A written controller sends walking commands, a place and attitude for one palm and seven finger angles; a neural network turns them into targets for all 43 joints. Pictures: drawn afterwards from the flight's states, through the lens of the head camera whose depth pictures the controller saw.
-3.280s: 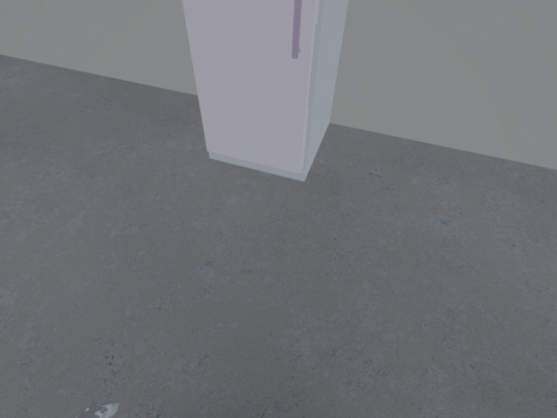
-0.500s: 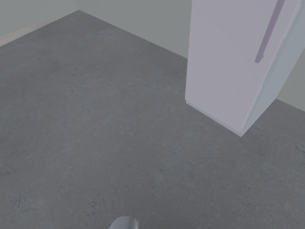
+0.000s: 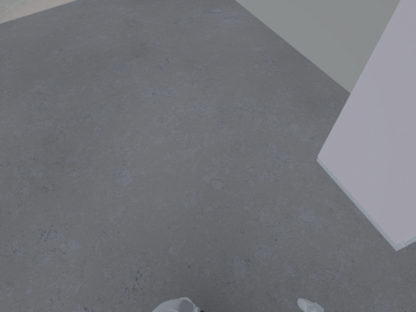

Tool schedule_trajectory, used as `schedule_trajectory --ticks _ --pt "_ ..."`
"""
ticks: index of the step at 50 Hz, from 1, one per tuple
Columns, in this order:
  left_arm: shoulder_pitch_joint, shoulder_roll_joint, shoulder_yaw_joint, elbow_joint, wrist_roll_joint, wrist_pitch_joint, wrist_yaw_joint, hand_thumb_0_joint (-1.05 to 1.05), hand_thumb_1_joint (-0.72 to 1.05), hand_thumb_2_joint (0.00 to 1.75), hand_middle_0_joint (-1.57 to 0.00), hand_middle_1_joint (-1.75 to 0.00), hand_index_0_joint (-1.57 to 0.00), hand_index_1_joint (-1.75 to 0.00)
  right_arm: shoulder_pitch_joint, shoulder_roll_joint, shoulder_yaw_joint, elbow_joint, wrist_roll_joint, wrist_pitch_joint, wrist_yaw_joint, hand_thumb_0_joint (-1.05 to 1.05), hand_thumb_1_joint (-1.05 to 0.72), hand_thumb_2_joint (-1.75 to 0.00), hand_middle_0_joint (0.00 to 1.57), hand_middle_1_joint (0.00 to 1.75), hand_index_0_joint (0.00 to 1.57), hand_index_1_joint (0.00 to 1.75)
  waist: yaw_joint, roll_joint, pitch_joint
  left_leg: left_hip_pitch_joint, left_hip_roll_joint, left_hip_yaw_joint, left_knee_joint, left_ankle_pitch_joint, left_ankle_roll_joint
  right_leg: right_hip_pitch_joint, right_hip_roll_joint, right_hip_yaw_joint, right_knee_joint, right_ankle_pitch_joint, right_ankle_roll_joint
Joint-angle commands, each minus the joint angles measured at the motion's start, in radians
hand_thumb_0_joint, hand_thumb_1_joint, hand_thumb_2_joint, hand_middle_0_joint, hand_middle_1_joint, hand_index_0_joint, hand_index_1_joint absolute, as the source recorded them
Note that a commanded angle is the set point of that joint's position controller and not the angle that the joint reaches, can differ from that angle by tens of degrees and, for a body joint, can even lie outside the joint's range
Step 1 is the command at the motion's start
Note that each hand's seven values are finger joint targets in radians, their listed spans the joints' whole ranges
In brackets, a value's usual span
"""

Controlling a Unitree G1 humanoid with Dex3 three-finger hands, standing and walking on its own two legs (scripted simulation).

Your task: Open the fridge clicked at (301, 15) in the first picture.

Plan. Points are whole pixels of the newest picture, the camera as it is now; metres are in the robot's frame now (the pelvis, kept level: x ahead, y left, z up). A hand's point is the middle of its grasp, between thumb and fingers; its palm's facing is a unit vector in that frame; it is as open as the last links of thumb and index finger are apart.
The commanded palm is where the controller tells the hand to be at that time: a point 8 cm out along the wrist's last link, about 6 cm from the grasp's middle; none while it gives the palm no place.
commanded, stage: walk to a spot facing it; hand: right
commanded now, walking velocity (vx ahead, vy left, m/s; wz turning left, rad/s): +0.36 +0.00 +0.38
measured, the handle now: out of the picture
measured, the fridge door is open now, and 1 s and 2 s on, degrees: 0 0 0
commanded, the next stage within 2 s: turn to face it in 0.86 s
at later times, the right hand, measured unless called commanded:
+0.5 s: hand (338, 275) +0.24 -0.27 -0.16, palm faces -0.13 +0.98 -0.17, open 7.3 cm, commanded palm none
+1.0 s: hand (272, 170) +0.50 -0.13 -0.13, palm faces -0.50 +0.82 -0.28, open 7.3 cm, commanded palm none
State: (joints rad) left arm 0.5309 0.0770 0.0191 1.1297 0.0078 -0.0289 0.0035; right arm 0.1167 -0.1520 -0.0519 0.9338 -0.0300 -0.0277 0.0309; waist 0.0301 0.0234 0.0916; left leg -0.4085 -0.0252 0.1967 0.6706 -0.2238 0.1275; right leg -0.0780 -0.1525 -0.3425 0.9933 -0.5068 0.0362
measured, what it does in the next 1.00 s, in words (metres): walks ahead, turning left: right foot, then left foot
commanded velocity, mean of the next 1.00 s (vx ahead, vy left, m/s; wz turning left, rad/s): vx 0.12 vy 0.00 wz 0.45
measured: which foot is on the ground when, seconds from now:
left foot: down 0.00-0.40, up 0.42-0.86, down 0.88-1.00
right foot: up 0.00-0.36, down 0.38-0.88, up 0.90-1.00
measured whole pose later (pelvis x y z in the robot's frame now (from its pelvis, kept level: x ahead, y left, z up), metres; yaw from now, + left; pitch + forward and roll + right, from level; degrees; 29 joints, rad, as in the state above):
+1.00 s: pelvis +0.29 -0.02 +0.01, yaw +31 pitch +0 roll +0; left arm 0.25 0.23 0.07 0.98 0.02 0.05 0.01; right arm 0.12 -0.19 -0.06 0.88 -0.02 0.01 -0.01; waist 0.03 -0.06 0.13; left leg -0.37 0.02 0.10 0.65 -0.28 0.05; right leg -0.42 -0.16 -0.12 1.18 -0.51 0.08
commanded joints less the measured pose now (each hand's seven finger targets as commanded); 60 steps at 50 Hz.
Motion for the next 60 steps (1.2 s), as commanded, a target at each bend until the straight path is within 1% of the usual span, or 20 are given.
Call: schedule_trajectory --ticks 1,3,6,10,15,16,18,19,20,21,24,28,38,42,43,44,45,46,51,60 --pt "-0.193 0.156 0.050 -0.201 0.001 -0.043 0.013 0.00 0.90 0.90 -0.20 -0.30 -0.20 -0.30 0.272 -0.240 -0.070 0.032 0.029 -0.013 -0.043 0.00 -0.90 -0.90 0.20 0.30 0.20 0.30 -0.112 -0.018 -0.136 0.506 0.385 -0.569 -0.337 0.377 0.178 -0.620 -0.010 0.304 0.492 0.120 0.002" --pt "-0.204 0.148 0.047 -0.178 0.015 -0.020 0.010 0.00 0.90 0.90 -0.20 -0.30 -0.20 -0.30 0.195 -0.173 -0.042 0.027 0.020 -0.033 -0.046 0.00 -0.90 -0.90 0.20 0.30 0.20 0.30 -0.045 -0.042 -0.030 0.225 0.332 -0.465 -0.404 0.281 0.110 -0.526 -0.049 0.319 0.372 0.166 0.012" --pt "-0.161 0.115 0.047 -0.172 0.019 -0.001 0.005 0.00 0.90 0.90 -0.20 -0.30 -0.20 -0.30 0.176 -0.149 -0.036 0.035 0.001 -0.054 -0.046 0.00 -0.90 -0.90 0.20 0.30 0.20 0.30 0.015 -0.014 -0.025 0.114 0.246 -0.334 -0.397 0.363 0.078 -0.454 -0.031 0.295 0.206 0.186 0.026" --pt "-0.282 0.131 0.042 -0.218 0.019 -0.002 -0.015 0.00 0.90 0.90 -0.20 -0.30 -0.20 -0.30 0.189 -0.160 -0.033 0.042 0.006 -0.053 -0.032 0.00 -0.90 -0.90 0.20 0.30 0.20 0.30 -0.007 0.133 -0.021 0.132 0.171 -0.279 -0.393 0.307 0.050 -0.464 -0.009 0.260 -0.048 0.313 0.042" --pt "-0.437 0.167 0.033 -0.277 0.018 -0.028 -0.024 0.00 0.90 0.90 -0.20 -0.30 -0.20 -0.30 0.249 -0.210 -0.043 0.044 0.006 -0.041 -0.033 0.00 -0.90 -0.90 0.20 0.30 0.20 0.30 -0.072 0.136 -0.063 0.288 0.188 -0.340 -0.306 0.396 0.028 -0.390 0.060 0.215 -0.327 0.301 0.021" --pt "-0.436 0.176 0.038 -0.277 0.018 -0.033 -0.021 0.00 0.90 0.90 -0.20 -0.30 -0.20 -0.30 0.254 -0.215 -0.045 0.045 0.006 -0.038 -0.034 0.00 -0.90 -0.90 0.20 0.30 0.20 0.30 -0.070 0.116 -0.077 0.296 0.196 -0.356 -0.269 0.423 0.025 -0.336 0.073 0.208 -0.379 0.292 0.017" --pt "-0.260 0.247 0.055 -0.225 0.023 -0.046 -0.001 0.00 0.90 0.90 -0.20 -0.30 -0.20 -0.30 0.219 -0.213 -0.048 0.029 0.015 -0.034 -0.035 0.00 -0.90 -0.90 0.20 0.30 0.20 0.30 0.024 0.034 -0.171 0.178 0.154 -0.333 -0.037 0.456 -0.023 0.008 0.068 0.220 -0.535 0.395 -0.001" --pt "-0.113 0.369 0.083 -0.191 0.036 -0.053 0.009 0.00 0.90 0.90 -0.20 -0.30 -0.20 -0.30 0.231 -0.170 -0.045 0.012 0.028 -0.032 -0.028 0.00 -0.90 -0.90 0.20 0.30 0.20 0.30 0.078 -0.174 -0.303 -0.006 0.046 -0.239 0.223 0.160 -0.080 0.273 -0.164 0.471 -0.550 0.485 -0.062" --pt "-0.028 0.443 0.094 -0.178 0.032 -0.048 0.010 0.00 0.90 0.90 -0.20 -0.30 -0.20 -0.30 0.250 -0.132 -0.032 -0.006 0.031 -0.038 -0.020 0.00 -0.90 -0.90 0.20 0.30 0.20 0.30 0.088 -0.376 -0.384 -0.185 -0.019 -0.182 0.542 -0.375 -0.112 0.398 -0.407 0.719 -0.606 0.622 -0.163" --pt "-0.061 0.403 0.077 -0.190 0.020 -0.035 0.010 0.00 0.90 0.90 -0.20 -0.30 -0.20 -0.30 0.207 -0.165 -0.036 -0.015 0.022 -0.033 -0.025 0.00 -0.90 -0.90 0.20 0.30 0.20 0.30 0.087 -0.255 -0.302 -0.207 0.042 -0.242 0.641 -0.359 -0.105 0.282 -0.413 0.678 -0.626 0.610 -0.190" --pt "-0.245 0.257 0.038 -0.218 0.020 -0.046 0.018 0.00 0.90 0.90 -0.20 -0.30 -0.20 -0.30 0.162 -0.136 -0.047 -0.002 0.008 -0.001 -0.008 0.00 -0.90 -0.90 0.20 0.30 0.20 0.30 -0.004 -0.165 -0.068 -0.194 0.116 -0.214 0.674 -0.177 -0.141 -0.044 -0.286 0.411 -0.688 0.658 -0.112" --pt "-0.293 0.224 0.038 -0.212 0.011 -0.043 0.024 0.00 0.90 0.90 -0.20 -0.30 -0.20 -0.30 0.226 -0.086 -0.048 0.004 0.007 0.053 -0.002 0.00 -0.90 -0.90 0.20 0.30 0.20 0.30 -0.065 -0.196 -0.067 -0.129 0.124 -0.166 0.622 -0.072 -0.167 -0.159 -0.215 0.194 -0.708 0.639 -0.098" --pt "-0.242 0.278 0.079 -0.203 0.022 -0.005 0.016 0.00 0.90 0.90 -0.20 -0.30 -0.20 -0.30 0.023 -0.076 -0.046 -0.098 0.003 0.070 0.001 0.00 -0.90 -0.90 0.20 0.30 0.20 0.30 0.002 -0.201 -0.064 -0.102 0.125 -0.085 0.162 -0.072 -0.178 -0.028 -0.254 0.085 -0.642 0.629 -0.130" --pt "-0.239 0.305 0.092 -0.208 0.022 0.012 0.009 0.00 0.90 0.90 -0.20 -0.30 -0.20 -0.30 0.080 -0.113 -0.049 -0.100 0.001 0.045 -0.007 0.00 -0.90 -0.90 0.20 0.30 0.20 0.30 -0.033 -0.164 -0.132 0.076 0.067 -0.049 -0.069 -0.035 -0.139 0.006 -0.255 0.044 -0.419 0.732 -0.075" --pt "-0.230 0.300 0.089 -0.218 0.014 0.014 0.003 0.00 0.90 0.90 -0.20 -0.30 -0.20 -0.30 0.170 -0.164 -0.057 -0.078 -0.002 0.028 -0.012 0.00 -0.90 -0.90 0.20 0.30 0.20 0.30 -0.083 -0.065 -0.196 0.267 0.088 -0.096 -0.198 0.121 -0.114 -0.089 -0.220 0.018 -0.219 0.692 -0.027" --pt "-0.221 0.226 0.070 -0.257 0.007 0.018 -0.006 0.00 0.90 0.90 -0.20 -0.30 -0.20 -0.30 0.247 -0.292 -0.080 -0.059 -0.008 0.009 -0.026 0.00 -0.90 -0.90 0.20 0.30 0.20 0.30 -0.116 0.263 -0.253 0.522 0.340 -0.463 -0.235 0.551 -0.011 -0.426 -0.072 0.017 0.046 0.105 0.038" --pt "-0.263 0.213 0.058 -0.290 0.004 0.026 0.006 0.00 0.90 0.90 -0.20 -0.30 -0.20 -0.30 0.298 -0.362 -0.095 -0.039 0.017 0.016 -0.039 0.00 -0.90 -0.90 0.20 0.30 0.20 0.30 -0.127 0.313 -0.313 0.555 0.463 -0.592 -0.220 0.940 0.098 -0.540 0.023 0.158 0.253 -0.178 0.061" --pt "-0.293 0.229 0.061 -0.295 0.000 0.038 0.019 0.00 0.90 0.90 -0.20 -0.30 -0.20 -0.30 0.285 -0.331 -0.090 -0.044 0.023 0.024 -0.053 0.00 -0.90 -0.90 0.20 0.30 0.20 0.30 -0.119 0.190 -0.274 0.495 0.451 -0.522 -0.222 0.901 0.117 -0.540 -0.014 0.276 0.291 -0.134 0.052" --pt "-0.215 0.198 0.047 -0.199 0.012 0.060 0.016 0.00 0.90 0.90 -0.20 -0.30 -0.20 -0.30 0.053 -0.188 -0.040 -0.082 0.013 0.016 -0.064 0.00 -0.90 -0.90 0.20 0.30 0.20 0.30 0.001 0.093 -0.220 0.283 0.270 -0.288 -0.281 0.568 0.016 -0.430 0.008 0.315 0.208 0.131 0.045" --pt "-0.255 0.161 0.031 -0.173 0.004 0.053 0.004 0.00 0.90 0.90 -0.20 -0.30 -0.20 -0.30 0.075 -0.186 -0.027 -0.017 0.006 0.024 -0.064 0.00 -0.90 -0.90 0.20 0.30 0.20 0.30 -0.036 0.143 -0.089 0.193 0.311 -0.205 -0.314 0.248 0.019 -0.267 0.069 0.249 -0.268 0.138 0.022"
